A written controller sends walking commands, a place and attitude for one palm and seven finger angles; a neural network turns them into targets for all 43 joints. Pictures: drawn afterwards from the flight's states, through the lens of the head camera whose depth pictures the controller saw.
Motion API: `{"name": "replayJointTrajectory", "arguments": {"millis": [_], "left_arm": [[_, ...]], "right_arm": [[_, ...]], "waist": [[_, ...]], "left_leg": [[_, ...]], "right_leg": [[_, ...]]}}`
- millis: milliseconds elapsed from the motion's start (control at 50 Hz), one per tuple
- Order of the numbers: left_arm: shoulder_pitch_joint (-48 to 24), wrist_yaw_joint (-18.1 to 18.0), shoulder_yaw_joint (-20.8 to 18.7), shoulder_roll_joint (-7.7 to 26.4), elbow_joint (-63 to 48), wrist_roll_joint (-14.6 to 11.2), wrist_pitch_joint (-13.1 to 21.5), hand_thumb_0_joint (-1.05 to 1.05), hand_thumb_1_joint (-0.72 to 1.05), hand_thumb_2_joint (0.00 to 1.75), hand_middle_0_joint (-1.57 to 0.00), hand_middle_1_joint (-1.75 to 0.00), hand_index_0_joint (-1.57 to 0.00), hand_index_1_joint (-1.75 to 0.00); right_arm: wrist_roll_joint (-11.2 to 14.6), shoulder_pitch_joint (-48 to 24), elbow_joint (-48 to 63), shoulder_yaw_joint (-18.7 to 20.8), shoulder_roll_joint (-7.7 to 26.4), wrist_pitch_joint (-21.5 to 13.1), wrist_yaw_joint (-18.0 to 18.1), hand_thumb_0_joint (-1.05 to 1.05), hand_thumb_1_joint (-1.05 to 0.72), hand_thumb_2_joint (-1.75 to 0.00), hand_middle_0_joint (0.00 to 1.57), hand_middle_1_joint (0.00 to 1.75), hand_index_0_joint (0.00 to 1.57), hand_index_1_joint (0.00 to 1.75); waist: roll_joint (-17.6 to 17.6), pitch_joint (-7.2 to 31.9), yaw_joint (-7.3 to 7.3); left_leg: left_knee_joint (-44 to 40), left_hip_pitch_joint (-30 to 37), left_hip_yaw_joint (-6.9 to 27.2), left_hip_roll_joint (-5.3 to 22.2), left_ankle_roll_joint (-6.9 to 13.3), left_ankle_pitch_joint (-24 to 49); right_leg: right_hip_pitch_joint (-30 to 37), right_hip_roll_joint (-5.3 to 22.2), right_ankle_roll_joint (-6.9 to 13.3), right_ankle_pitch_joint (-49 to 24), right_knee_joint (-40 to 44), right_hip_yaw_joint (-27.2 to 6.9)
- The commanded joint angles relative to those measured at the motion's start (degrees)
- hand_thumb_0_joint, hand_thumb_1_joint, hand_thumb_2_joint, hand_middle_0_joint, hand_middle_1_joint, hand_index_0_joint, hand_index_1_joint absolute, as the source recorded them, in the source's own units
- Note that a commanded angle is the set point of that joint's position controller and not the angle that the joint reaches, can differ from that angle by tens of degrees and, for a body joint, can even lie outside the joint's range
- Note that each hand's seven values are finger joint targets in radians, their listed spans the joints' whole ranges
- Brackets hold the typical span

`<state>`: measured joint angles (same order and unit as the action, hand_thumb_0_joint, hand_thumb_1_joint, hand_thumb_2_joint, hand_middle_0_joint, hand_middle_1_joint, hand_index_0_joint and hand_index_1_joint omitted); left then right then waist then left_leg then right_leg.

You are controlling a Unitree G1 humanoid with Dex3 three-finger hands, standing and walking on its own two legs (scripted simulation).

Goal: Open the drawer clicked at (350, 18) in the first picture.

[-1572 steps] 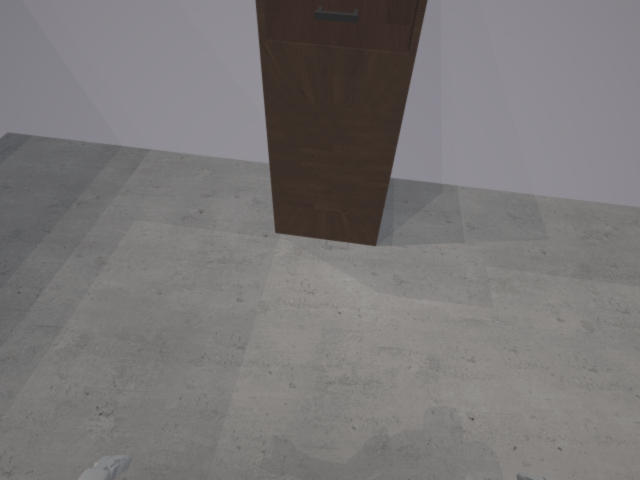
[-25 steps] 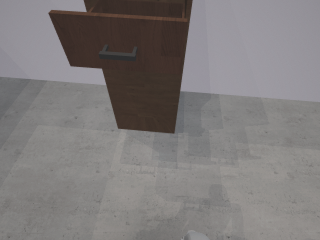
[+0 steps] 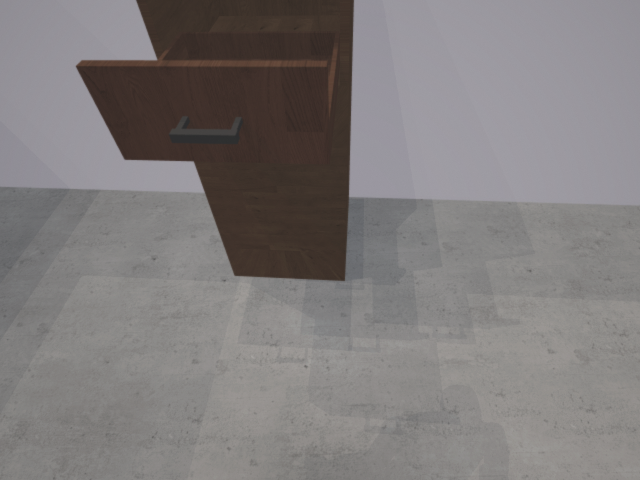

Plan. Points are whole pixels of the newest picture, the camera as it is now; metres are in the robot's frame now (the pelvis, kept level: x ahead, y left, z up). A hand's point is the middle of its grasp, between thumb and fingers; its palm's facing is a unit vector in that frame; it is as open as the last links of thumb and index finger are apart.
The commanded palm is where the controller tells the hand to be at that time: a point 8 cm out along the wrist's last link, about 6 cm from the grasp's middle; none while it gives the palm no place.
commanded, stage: let the arm hang, fingers relaxed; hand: left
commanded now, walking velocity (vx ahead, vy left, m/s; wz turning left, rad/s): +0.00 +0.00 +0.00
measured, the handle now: (207, 129) +0.60 +0.20 +0.12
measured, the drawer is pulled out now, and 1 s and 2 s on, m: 0.30 0.30 0.30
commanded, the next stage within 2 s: look to check the result in 0.04 s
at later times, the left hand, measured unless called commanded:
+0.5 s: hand out of the picture +0.02 +0.17 -0.17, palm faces +0.02 -0.98 -0.22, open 7.4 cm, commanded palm none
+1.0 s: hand out of the picture +0.03 +0.18 -0.17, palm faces +0.01 -0.98 -0.22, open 7.4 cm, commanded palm none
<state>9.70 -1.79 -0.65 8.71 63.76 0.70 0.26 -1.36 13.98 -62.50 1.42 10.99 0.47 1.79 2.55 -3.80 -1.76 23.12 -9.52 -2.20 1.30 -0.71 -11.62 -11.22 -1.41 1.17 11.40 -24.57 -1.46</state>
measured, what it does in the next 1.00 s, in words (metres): stands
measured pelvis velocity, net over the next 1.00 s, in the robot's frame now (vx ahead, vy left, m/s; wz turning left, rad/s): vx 0.01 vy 0.00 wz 0.00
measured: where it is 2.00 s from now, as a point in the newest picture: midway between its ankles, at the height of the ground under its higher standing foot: outside the picture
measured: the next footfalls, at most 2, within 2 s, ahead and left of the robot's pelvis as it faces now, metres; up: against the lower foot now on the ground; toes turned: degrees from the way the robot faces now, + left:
none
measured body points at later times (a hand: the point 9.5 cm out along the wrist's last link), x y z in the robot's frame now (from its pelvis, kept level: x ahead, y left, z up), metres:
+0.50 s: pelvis +0.00 -0.01 +0.00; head +0.03 -0.02 +0.45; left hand +0.02 +0.22 -0.15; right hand -0.02 -0.23 -0.17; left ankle +0.01 +0.13 -0.74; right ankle +0.02 -0.10 -0.74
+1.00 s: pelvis +0.01 +0.00 +0.00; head +0.03 -0.01 +0.45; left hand +0.04 +0.23 -0.15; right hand +0.01 -0.22 -0.16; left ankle +0.01 +0.13 -0.74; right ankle +0.02 -0.10 -0.74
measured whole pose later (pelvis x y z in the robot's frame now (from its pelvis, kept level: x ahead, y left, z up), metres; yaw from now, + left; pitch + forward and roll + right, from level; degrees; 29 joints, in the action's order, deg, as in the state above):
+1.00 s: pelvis +0.01 +0.00 +0.00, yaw +0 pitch -2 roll +0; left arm 11.1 -1.6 -1.2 9.1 64.7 0.7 0.1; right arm -1.2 14.4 -63.6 1.0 9.1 0.4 2.1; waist 1.1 -4.8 -1.0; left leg 22.7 -9.3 -2.3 1.5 -0.7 -11.9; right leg -10.6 -1.6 1.1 11.1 -23.3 -1.5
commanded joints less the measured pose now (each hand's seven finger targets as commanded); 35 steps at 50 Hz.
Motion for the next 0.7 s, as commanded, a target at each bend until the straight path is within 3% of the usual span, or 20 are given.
{"name": "replayJointTrajectory", "arguments": {"millis": [0, 120, 320, 680], "left_arm": [[2.4, -0.2, -1.9, 8.6, -1.4, -0.3, 0.7, 0.0, 0.9, 0.9, -0.2, -0.3, -0.2, -0.3], [2.7, -0.2, -2.0, 8.6, -0.9, -0.4, 0.6, 0.0, 0.9, 0.9, -0.2, -0.3, -0.2, -0.3], [4.0, -0.3, -2.1, 7.7, -0.2, -0.5, 0.3, 0.0, 0.9, 0.9, -0.2, -0.3, -0.2, -0.3], [4.7, -0.3, -2.1, 7.1, -0.4, -0.3, 0.5, 0.0, 0.9, 0.9, -0.2, -0.3, -0.2, -0.3]], "right_arm": [[0.2, 5.4, 0.1, 0.6, 3.8, 0.0, 0.0, 0.0, -0.9, -0.9, 0.2, 0.3, 0.2, 0.3], [0.2, 5.6, -0.4, 0.5, 3.9, 0.1, 0.2, 0.0, -0.9, -0.9, 0.2, 0.3, 0.2, 0.3], [0.2, 7.3, -1.1, 0.5, 3.2, 0.3, 0.3, 0.0, -0.9, -0.9, 0.2, 0.3, 0.2, 0.3], [0.4, 6.6, -0.5, 0.7, 2.9, -0.2, 0.6, 0.0, -0.9, -0.9, 0.2, 0.3, 0.2, 0.3]], "waist": [[-3.5, 0.4, -0.19], [-2.4, 0.5, -0.06], [-2.6, -0.4, 0.05], [-2.2, 0.3, 0.34]], "left_leg": [[-3.5, 1.3, 3.4, 3.5, 1.5, 1.3], [-3.4, 1.5, 3.3, 3.8, 1.1, 2.3], [-3.7, 1.0, 3.4, 4.0, 1.2, 0.7], [-3.9, 1.1, 3.9, 4.8, 1.5, 2.9]], "right_leg": [[-1.9, 6.4, 1.3, 0.0, 8.2, -6.6], [-1.2, 6.3, 1.6, -1.1, 8.4, -6.3], [-1.8, 5.7, 1.7, 3.1, 9.0, -6.1], [-1.1, 5.6, 1.5, -3.6, 6.4, -5.3]]}}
